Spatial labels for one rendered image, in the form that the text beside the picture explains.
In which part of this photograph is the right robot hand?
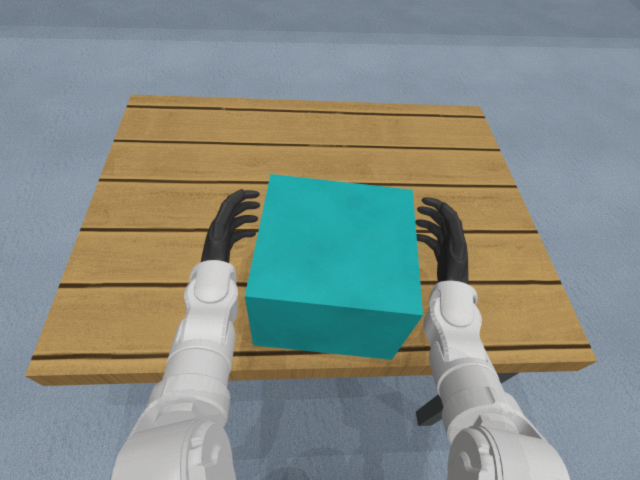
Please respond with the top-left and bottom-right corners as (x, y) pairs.
(415, 197), (468, 284)

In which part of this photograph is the left robot hand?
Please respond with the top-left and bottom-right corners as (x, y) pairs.
(201, 189), (260, 263)

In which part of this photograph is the carton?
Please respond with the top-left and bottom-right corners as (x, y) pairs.
(245, 174), (423, 360)

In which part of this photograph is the robot left upper arm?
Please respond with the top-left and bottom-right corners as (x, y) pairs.
(113, 417), (236, 480)

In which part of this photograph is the robot right upper arm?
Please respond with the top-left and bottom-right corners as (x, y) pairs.
(447, 425), (569, 480)

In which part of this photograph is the table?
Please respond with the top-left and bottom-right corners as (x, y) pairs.
(25, 94), (597, 426)

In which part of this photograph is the robot left forearm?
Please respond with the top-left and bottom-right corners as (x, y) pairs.
(111, 260), (238, 480)

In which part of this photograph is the robot right forearm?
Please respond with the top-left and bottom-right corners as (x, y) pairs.
(423, 281), (570, 480)

